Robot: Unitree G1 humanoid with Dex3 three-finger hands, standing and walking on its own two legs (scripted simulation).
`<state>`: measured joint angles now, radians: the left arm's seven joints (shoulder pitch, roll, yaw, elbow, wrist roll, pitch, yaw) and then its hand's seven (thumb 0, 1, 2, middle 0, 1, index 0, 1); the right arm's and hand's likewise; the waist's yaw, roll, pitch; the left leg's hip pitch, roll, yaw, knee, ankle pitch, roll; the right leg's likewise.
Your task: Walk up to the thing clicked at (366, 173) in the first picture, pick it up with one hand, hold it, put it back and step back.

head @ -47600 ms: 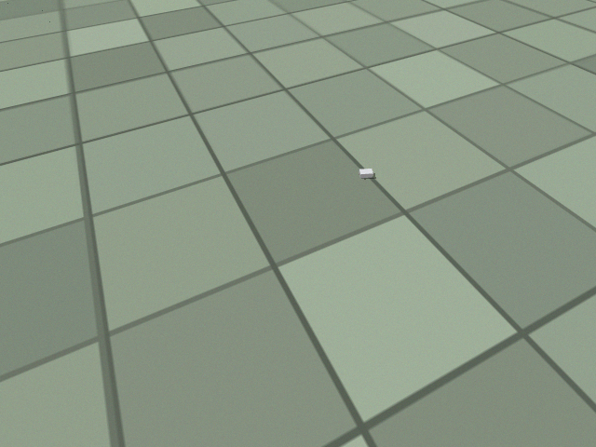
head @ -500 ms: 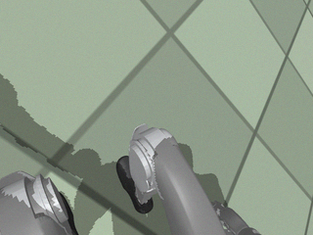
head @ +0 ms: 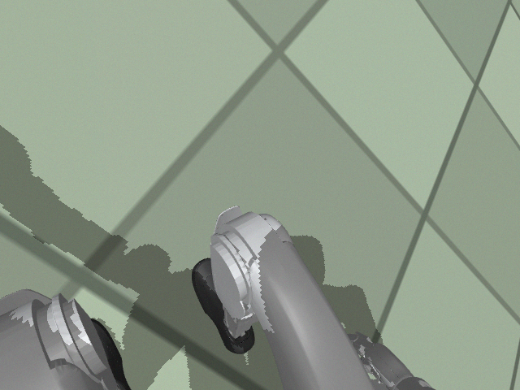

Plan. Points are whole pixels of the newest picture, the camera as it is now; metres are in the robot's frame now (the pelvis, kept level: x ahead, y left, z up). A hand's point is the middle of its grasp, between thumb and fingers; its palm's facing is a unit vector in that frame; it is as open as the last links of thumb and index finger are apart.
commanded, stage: approach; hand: left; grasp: from above
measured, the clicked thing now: out of the picture +0.54 +0.38 -0.31
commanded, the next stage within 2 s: rest palm in 1.50 s
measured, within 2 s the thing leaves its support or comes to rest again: neither
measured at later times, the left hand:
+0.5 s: hand out of the picture +0.53 +0.38 -0.16, palm faces -0.43 -0.10 -0.90, open 14.4 cm
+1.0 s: hand out of the picture +0.53 +0.37 -0.16, palm faces -0.46 -0.10 -0.88, open 14.4 cm
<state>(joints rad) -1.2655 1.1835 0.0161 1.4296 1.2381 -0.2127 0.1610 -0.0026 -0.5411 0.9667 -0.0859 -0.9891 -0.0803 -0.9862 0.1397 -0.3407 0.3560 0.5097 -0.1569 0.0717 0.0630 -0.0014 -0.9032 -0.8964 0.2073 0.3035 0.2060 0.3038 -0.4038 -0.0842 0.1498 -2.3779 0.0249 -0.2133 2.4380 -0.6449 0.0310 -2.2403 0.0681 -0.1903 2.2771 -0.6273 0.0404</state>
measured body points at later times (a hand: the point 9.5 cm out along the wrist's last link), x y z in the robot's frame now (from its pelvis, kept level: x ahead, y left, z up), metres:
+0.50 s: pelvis +0.00 +0.00 +0.00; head +0.28 +0.12 +0.33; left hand +0.55 +0.38 -0.11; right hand +0.05 -0.26 -0.06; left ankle +0.08 +0.12 -0.29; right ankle +0.12 -0.11 -0.29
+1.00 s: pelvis +0.00 +0.00 +0.00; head +0.29 +0.12 +0.33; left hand +0.55 +0.38 -0.11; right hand +0.05 -0.26 -0.06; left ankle +0.08 +0.12 -0.29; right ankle +0.12 -0.11 -0.29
